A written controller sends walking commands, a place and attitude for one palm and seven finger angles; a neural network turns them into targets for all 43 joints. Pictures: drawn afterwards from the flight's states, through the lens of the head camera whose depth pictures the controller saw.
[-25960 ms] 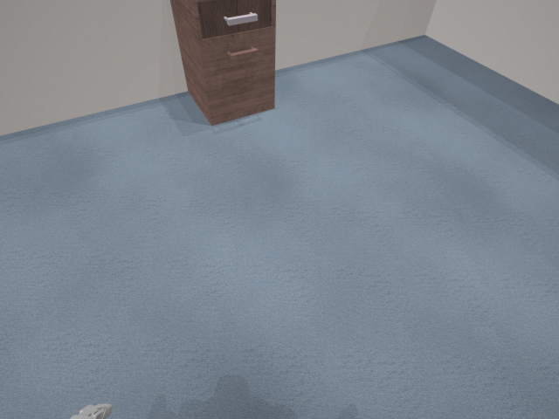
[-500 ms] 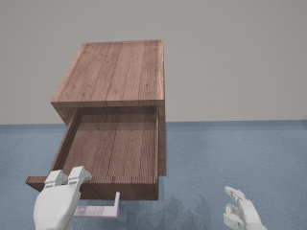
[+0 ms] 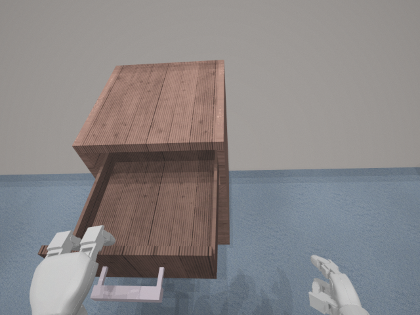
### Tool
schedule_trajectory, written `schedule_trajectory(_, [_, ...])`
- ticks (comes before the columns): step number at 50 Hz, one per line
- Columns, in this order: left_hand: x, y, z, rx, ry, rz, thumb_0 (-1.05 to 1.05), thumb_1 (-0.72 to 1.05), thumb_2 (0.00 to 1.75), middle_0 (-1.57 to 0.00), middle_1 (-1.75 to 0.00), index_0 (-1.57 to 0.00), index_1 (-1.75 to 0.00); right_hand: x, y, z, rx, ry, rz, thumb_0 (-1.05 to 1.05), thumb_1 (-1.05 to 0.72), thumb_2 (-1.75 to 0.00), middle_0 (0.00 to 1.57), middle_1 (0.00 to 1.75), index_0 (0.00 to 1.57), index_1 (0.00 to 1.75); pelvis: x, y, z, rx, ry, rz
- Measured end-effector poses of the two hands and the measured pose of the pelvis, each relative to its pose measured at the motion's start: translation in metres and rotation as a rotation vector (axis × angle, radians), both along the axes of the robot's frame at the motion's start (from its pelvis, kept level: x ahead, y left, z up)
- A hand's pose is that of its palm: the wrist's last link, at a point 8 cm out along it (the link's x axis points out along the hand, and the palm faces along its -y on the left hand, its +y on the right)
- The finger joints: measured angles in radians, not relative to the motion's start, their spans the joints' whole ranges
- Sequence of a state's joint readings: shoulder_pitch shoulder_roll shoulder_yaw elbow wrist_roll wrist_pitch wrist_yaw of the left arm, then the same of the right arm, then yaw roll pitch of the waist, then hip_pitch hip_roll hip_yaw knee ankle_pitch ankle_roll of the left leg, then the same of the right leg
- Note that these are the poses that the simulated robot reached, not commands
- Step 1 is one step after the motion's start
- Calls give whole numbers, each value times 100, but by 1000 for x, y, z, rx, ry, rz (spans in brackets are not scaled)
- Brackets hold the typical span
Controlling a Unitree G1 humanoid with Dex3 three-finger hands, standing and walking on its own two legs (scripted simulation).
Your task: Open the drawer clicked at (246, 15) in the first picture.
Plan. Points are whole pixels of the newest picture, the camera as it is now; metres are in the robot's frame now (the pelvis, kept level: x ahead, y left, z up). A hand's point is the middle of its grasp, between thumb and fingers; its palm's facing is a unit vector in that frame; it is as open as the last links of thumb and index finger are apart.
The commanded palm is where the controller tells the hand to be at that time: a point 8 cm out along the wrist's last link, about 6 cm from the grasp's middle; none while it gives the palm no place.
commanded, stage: draw the hand back to the body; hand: left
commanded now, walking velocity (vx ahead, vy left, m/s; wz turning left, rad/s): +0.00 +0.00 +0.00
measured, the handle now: (130, 282) +0.21 +0.23 -0.14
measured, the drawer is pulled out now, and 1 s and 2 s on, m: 0.30 0.30 0.30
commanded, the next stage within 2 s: step back with the hand held close in 1.38 s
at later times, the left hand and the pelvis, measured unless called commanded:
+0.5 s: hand (71, 268) +0.17 +0.23 +0.09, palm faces +0.24 -0.76 -0.61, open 13.7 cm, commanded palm +0.13 +0.27 +0.15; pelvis +0.00 +0.01 +0.02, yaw +2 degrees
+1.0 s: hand (31, 233) +0.19 +0.25 +0.18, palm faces +0.39 -0.82 -0.42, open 10.2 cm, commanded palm +0.13 +0.30 +0.20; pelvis +0.02 +0.01 +0.04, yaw +3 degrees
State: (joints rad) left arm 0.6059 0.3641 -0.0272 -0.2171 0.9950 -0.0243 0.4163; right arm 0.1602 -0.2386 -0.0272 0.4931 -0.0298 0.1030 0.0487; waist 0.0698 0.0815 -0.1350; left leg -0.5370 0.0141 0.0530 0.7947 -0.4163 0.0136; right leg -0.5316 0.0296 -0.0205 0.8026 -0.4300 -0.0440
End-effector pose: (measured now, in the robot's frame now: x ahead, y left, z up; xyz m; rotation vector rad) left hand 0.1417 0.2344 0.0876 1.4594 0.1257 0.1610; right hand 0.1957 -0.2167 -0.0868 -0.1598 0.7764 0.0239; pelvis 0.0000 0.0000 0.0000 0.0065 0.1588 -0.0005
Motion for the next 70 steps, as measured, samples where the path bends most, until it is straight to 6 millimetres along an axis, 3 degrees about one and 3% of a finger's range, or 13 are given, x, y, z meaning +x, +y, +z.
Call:
schedule_trajectory(20, [-5,29,45,0,2,17,-1,-49,30,-32,-120,-31,-120,13,19,21,-9,-35,29,1,-90,-90,20,30,20,30,0,10,15,-13,-64,16])
schedule_trajectory(23, [-6,33,43,-550,-86,150,-1,-48,31,-31,-120,-31,-120,11,23,28,1,-88,-16,1,-90,-90,20,30,20,30,1,14,20,-11,-119,28])
schedule_trajectory(25, [-5,31,41,-803,-140,194,-1,-45,32,-31,-118,-31,-118,8,26,35,-12,-123,-35,1,-90,-90,20,30,20,30,4,15,23,-8,-146,36])
schedule_trajectory(27, [-2,27,44,-949,-188,191,-1,-42,33,-31,-116,-31,-116,5,30,40,-27,-144,-38,1,-90,-90,20,30,20,30,8,15,26,-6,-165,44])
schedule_trajectory(30, [3,27,56,-1032,-247,153,-1,-35,36,-30,-112,-30,-112,2,33,44,-39,-152,-32,1,-90,-90,20,30,20,30,13,15,30,-6,-184,51])
schedule_trajectory(37, [8,44,85,-1004,-316,116,-1,-15,45,-29,-98,-28,-99,4,34,46,-30,-143,-27,1,-90,-90,20,30,21,30,15,15,36,-9,-192,47])
schedule_trajectory(56, [4,60,122,-931,-444,103,0,50,73,-24,-56,-23,-57,23,22,54,-52,-153,-17,1,-90,-90,20,30,20,30,17,10,39,-8,-200,51])
schedule_trajectory(64, [2,55,119,-949,-437,103,0,75,84,-22,-40,-21,-40,19,20,54,-44,-148,-19,1,-90,-90,20,30,21,30,14,7,40,-9,-204,48])
schedule_trajectory(70, [-1,52,118,-950,-422,103,1,85,88,-21,-34,-21,-34,12,16,51,-48,-133,-28,1,-90,-90,20,30,21,30,12,4,40,-10,-206,47])
